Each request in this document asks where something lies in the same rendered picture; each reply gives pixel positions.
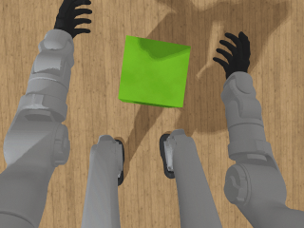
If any left robot upper arm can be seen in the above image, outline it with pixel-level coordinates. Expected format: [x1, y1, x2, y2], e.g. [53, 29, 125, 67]
[0, 120, 70, 228]

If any right robot hand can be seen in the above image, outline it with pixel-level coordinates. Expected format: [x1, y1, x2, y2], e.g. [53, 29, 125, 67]
[213, 31, 251, 80]

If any left robot foot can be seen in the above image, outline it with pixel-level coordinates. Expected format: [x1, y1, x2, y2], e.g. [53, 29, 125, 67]
[115, 139, 124, 186]

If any right robot shin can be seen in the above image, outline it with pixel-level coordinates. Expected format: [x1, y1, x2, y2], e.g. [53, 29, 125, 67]
[166, 128, 197, 171]

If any right robot upper arm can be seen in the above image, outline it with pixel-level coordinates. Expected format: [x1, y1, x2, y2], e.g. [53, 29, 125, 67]
[223, 162, 304, 228]

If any left robot forearm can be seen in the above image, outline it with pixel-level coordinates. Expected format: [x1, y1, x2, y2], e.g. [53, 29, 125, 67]
[3, 28, 74, 163]

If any carton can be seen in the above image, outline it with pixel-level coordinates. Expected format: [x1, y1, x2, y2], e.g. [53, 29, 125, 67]
[118, 35, 191, 108]

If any right robot forearm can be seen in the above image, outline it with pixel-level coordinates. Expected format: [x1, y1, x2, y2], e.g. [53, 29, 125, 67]
[220, 71, 287, 198]

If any left robot hand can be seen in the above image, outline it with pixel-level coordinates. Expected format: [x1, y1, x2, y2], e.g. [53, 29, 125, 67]
[54, 0, 92, 40]

